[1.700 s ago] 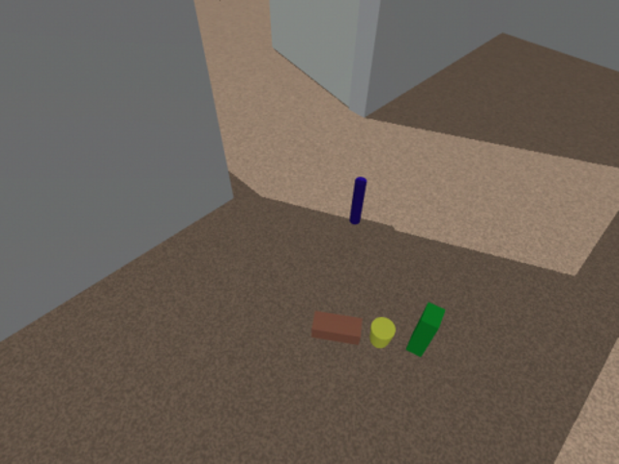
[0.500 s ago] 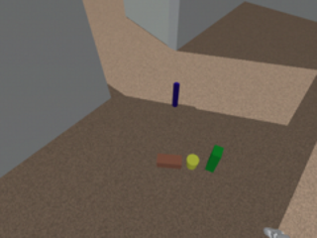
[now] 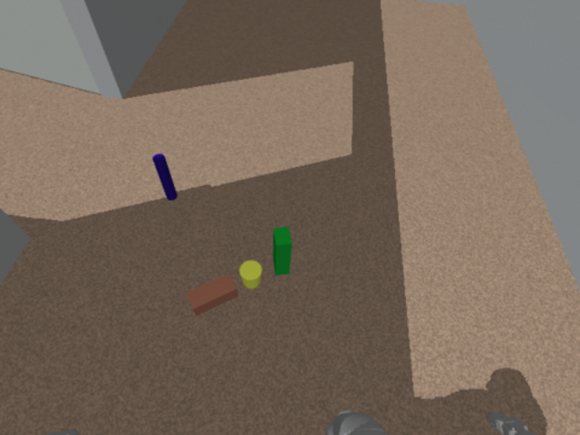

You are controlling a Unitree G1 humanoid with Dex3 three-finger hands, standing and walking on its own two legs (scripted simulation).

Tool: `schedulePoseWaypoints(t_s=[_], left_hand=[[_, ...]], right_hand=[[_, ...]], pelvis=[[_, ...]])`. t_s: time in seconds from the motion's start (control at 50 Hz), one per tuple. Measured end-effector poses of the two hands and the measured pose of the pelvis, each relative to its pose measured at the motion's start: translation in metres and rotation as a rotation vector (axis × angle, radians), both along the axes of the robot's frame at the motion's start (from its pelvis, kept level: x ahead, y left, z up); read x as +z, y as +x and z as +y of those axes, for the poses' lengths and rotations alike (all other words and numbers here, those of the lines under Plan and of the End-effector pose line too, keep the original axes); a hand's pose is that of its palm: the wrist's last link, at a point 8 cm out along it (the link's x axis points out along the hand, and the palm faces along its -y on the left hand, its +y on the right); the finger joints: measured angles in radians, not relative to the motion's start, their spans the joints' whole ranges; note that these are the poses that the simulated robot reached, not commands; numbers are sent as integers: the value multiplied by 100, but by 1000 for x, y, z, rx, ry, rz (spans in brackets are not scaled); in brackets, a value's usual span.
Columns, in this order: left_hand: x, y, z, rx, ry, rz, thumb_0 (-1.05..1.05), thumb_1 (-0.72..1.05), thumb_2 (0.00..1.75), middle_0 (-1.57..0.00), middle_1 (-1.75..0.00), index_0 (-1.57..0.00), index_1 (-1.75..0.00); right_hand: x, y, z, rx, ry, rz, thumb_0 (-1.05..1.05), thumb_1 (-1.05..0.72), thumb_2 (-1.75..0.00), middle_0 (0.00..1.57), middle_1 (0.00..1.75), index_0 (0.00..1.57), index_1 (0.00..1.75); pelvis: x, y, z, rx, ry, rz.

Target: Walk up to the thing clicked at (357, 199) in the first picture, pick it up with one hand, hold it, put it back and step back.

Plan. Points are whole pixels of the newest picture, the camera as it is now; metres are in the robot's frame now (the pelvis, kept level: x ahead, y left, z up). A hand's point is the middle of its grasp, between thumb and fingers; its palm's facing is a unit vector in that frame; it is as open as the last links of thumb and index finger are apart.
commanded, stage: walk up
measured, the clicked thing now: (165, 178) +1.13 +0.47 -0.66
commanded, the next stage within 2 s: none
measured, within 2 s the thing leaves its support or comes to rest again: neither
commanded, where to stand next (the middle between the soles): +0.08 -0.03 m, yaw -53 degrees
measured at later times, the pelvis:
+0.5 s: pelvis +0.05 +0.00 -0.03, yaw -24 degrees
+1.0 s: pelvis +0.04 -0.01 -0.04, yaw -41 degrees
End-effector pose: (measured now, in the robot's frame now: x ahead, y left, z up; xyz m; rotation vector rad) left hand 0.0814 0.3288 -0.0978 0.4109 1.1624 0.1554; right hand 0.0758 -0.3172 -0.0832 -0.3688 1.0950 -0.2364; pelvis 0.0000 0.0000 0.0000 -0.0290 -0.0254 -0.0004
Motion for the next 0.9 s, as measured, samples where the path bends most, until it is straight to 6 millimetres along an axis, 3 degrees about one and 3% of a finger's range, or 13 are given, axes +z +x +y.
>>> schedulePoseWaypoints(t_s=[0.14, 0.22, 0.36, 0.54, 0.64, 0.74, 0.9], left_hand=[[6, 79, -37, -206, 18, -66, 0, 90, 90, -20, -30, -20, -30], [7, 116, -68, -294, 20, -149, 0, 90, 90, -20, -30, -20, -30], [6, 149, -101, -369, -31, -171, 0, 90, 90, -21, -30, -21, -30], [-32, 201, -100, -460, -62, -137, 0, 90, 90, -21, -30, -21, -30], [-34, 216, -102, -527, -53, -71, 0, 90, 90, -21, -30, -21, -30], [-28, 221, -105, -571, -43, -24, 0, 90, 90, -21, -30, -21, -30], [-27, 219, -125, -636, 31, -52, 0, 90, 90, -21, -30, -21, -30]], right_hand=[[-21, -72, -23, -162, 20, 66, 1, -90, -90, 21, 30, 20, 30], [-37, -96, -33, -261, 43, 88, 1, -90, -90, 21, 30, 20, 30], [-34, -89, -23, -324, 66, 21, 1, -90, -90, 21, 30, 20, 30], [-29, -82, 0, -406, -34, -46, 1, -90, -90, 21, 30, 20, 30], [-14, -101, 15, -473, -40, -41, 1, -90, -90, 21, 30, 20, 30], [-10, -131, 15, -508, -52, -2, 0, -90, -90, 21, 30, 20, 30], [-41, -182, 0, -629, -34, 40, 1, -90, -90, 21, 30, 20, 30]], pelvis=[[-11, 6, -9, -126, 15, 12], [-20, 9, -20, -192, 4, -3], [-16, 27, -20, -318, 13, -14], [-35, 49, 3, -451, 28, -20], [-25, 50, 7, -530, 6, -19], [-21, 50, 6, -585, 2, 0], [-39, 39, -9, -660, -9, -5]])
